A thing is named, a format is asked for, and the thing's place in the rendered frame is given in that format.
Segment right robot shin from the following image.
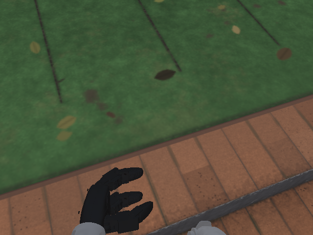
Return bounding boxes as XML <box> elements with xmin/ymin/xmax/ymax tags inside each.
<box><xmin>196</xmin><ymin>220</ymin><xmax>212</xmax><ymax>230</ymax></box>

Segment robot left hand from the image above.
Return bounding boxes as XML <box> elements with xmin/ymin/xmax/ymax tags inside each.
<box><xmin>78</xmin><ymin>167</ymin><xmax>154</xmax><ymax>234</ymax></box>

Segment left robot forearm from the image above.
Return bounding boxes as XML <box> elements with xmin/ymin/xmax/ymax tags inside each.
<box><xmin>71</xmin><ymin>222</ymin><xmax>106</xmax><ymax>235</ymax></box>

